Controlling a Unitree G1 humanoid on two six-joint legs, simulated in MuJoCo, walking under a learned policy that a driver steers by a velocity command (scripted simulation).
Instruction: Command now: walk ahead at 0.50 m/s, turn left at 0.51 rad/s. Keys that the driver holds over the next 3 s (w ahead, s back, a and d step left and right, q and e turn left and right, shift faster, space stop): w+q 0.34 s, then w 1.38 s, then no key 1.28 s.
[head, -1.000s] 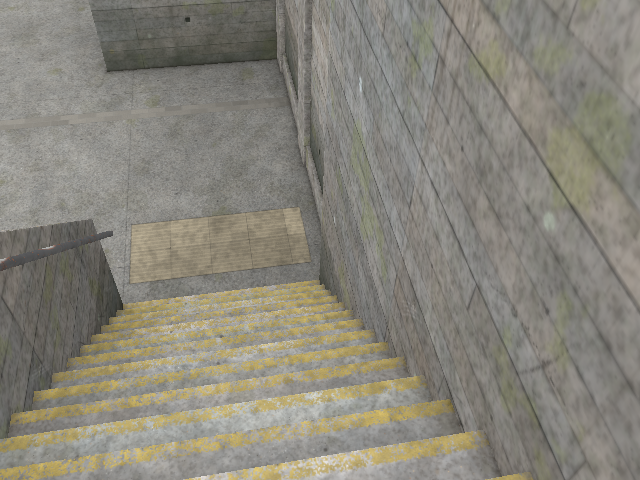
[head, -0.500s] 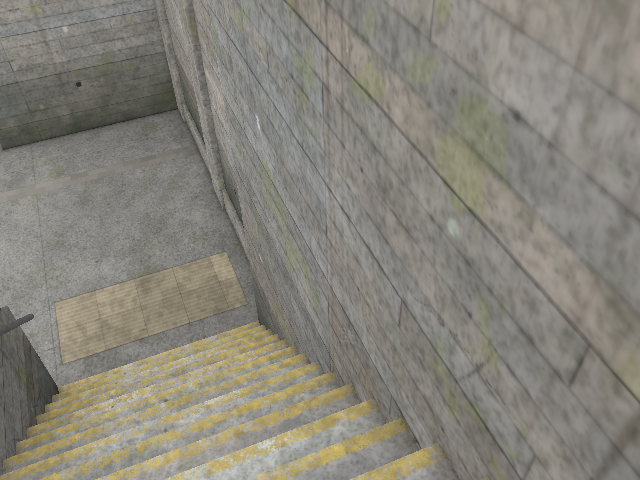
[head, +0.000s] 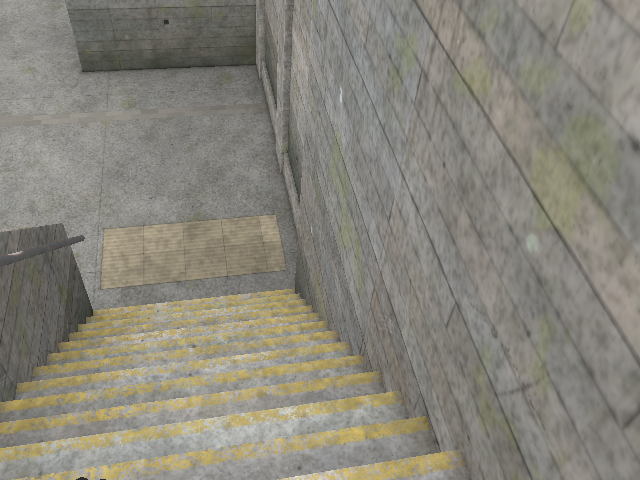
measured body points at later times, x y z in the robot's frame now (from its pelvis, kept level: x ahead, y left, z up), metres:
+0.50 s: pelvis -0.01 -0.01 -0.01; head -0.01 +0.00 +0.44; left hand +0.00 +0.28 -0.12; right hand +0.23 -0.21 -0.09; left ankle -0.05 +0.08 -0.69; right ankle -0.02 -0.14 -0.72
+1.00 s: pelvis -0.01 +0.00 +0.00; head -0.02 +0.01 +0.45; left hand +0.05 +0.29 -0.11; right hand +0.14 -0.23 -0.11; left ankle -0.05 +0.08 -0.72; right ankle -0.01 -0.12 -0.67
